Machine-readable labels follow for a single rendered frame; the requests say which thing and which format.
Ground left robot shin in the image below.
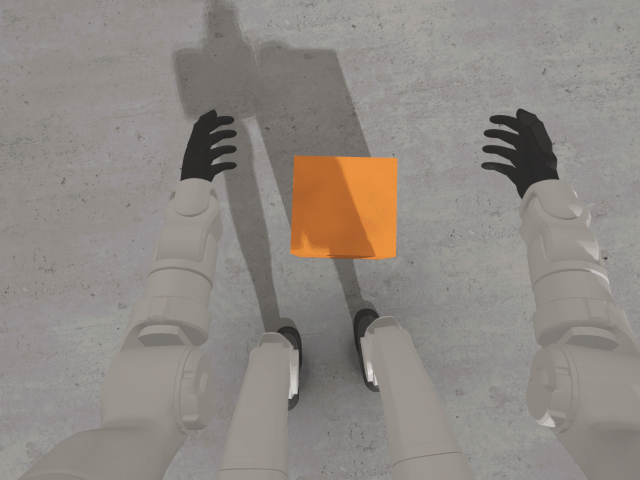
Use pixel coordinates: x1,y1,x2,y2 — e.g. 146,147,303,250
248,332,294,397

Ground right robot forearm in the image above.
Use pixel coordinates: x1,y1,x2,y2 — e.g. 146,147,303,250
519,179,640,357

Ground left robot forearm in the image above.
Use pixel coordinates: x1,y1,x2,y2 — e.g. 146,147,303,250
100,178,223,422

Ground robot left upper arm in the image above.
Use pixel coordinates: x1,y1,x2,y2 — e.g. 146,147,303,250
17,345,215,480

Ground right robot shin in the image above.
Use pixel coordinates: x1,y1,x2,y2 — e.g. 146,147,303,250
364,316,414,346

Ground left robot hand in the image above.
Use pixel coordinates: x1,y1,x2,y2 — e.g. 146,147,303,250
180,110,237,182

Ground carton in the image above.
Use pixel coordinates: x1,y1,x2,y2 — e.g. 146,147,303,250
290,156,397,260

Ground robot right upper arm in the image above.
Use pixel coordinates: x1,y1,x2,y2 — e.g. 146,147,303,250
526,343,640,480

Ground robot shin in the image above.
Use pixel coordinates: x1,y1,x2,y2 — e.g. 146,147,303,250
364,316,414,346
248,332,294,397

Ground right robot hand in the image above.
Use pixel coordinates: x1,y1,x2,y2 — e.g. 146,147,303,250
481,108,559,199

